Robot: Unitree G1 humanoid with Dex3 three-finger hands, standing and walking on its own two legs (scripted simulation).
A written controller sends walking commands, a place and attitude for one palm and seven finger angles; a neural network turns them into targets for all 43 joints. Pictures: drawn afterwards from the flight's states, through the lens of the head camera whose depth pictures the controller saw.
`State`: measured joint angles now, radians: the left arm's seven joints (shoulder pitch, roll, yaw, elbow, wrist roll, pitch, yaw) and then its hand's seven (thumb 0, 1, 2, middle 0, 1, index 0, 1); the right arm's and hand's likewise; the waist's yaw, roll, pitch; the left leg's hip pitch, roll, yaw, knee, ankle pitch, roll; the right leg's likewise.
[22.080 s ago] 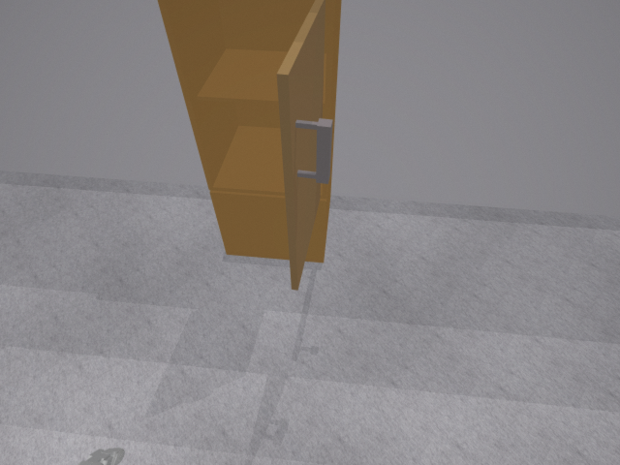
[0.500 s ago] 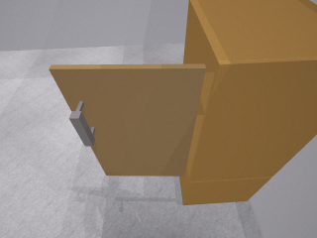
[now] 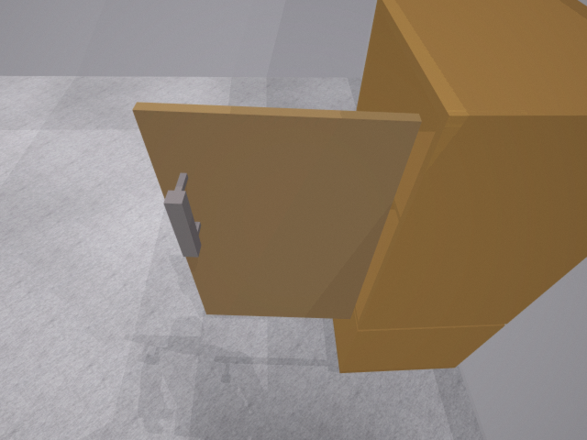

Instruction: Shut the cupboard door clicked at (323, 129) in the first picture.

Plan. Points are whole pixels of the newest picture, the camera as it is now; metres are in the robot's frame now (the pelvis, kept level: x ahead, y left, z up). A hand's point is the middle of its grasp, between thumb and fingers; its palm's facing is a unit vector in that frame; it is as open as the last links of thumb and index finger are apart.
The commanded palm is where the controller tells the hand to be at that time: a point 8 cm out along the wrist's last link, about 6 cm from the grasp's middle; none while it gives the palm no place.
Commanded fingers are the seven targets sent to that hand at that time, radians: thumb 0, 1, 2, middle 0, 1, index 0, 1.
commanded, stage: raise the hand and make a fist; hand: left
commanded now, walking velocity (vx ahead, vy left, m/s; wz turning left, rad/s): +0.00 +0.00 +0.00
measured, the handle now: (187, 215) +0.42 +0.20 +0.04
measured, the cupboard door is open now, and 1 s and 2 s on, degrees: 86 86 86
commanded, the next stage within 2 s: bring the fist close to the handle in 1.88 s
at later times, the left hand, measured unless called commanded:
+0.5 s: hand out of the picture +0.13 +0.19 -0.03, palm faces +0.14 -0.99 -0.05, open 5.6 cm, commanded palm +0.12 +0.23 -0.03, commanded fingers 0.00 0.90 0.90 -0.69 -0.84 -0.69 -0.84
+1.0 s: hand (159, 385) +0.18 +0.18 +0.00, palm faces +0.03 -1.00 -0.04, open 3.4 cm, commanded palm +0.15 +0.24 +0.01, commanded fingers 0.00 0.90 0.90 -1.15 -1.34 -1.15 -1.34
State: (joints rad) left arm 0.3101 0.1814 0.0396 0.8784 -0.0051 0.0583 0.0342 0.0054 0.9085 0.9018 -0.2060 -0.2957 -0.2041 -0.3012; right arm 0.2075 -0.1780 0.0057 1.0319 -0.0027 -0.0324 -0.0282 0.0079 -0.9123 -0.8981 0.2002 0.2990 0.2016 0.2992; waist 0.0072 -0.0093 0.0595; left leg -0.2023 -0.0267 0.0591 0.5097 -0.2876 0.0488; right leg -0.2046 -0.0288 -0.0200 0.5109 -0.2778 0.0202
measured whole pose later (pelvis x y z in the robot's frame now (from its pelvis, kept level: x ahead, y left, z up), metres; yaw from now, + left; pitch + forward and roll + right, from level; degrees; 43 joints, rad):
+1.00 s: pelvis -0.01 -0.01 -0.07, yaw +3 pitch +12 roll -2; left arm 0.49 0.24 0.13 -0.16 -0.29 -0.33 -0.25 0.02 0.90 0.90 -0.98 -1.15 -0.98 -1.15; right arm 0.28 -0.25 0.00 0.49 0.04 -0.20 -0.06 0.02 -0.90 -0.90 0.20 0.30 0.20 0.30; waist 0.02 0.04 -0.12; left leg -0.76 -0.02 0.00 1.07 -0.52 0.04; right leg -0.76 0.02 -0.08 1.02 -0.47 -0.03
